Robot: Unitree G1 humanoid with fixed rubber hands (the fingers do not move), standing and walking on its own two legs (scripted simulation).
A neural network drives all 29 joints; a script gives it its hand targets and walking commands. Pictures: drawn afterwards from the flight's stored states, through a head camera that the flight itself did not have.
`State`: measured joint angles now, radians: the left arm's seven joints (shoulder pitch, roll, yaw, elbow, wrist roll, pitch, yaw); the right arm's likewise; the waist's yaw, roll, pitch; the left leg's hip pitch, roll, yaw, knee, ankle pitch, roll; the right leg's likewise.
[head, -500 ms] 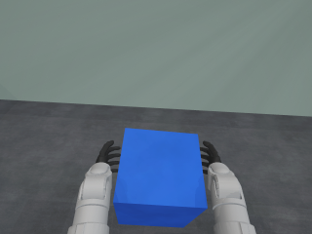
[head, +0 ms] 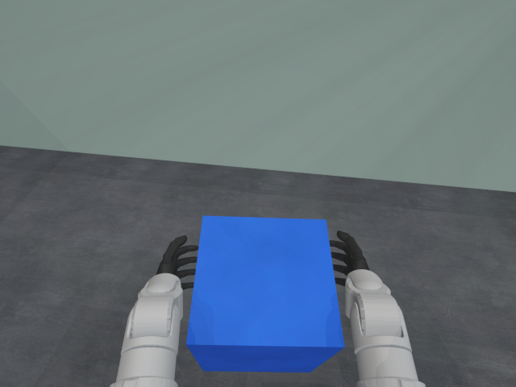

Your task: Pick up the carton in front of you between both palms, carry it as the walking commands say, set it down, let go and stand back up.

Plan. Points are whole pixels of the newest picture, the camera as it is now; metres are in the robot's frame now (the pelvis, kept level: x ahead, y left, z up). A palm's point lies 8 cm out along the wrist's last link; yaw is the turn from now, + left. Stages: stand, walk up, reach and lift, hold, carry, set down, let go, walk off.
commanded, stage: hold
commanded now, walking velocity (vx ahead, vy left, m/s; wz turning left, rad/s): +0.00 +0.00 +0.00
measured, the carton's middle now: (260, 300) +0.29 +0.01 -0.06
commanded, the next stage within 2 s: set down in 0.32 s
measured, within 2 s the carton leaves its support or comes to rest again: neither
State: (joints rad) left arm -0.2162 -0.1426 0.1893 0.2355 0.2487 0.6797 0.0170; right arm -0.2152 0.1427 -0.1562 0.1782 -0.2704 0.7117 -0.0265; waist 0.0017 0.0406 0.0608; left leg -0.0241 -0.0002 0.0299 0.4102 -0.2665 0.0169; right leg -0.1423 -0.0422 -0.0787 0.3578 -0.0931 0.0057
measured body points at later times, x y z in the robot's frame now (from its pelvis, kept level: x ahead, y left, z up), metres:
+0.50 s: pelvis -0.01 -0.04 +0.00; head -0.04 -0.06 +0.45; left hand +0.29 +0.13 +0.03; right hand +0.31 -0.17 +0.03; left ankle -0.02 +0.10 -0.74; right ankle +0.07 -0.13 -0.74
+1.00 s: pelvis -0.05 -0.02 -0.09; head +0.16 -0.04 +0.31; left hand +0.36 +0.13 -0.17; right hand +0.34 -0.16 -0.18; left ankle -0.02 +0.11 -0.74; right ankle +0.07 -0.13 -0.74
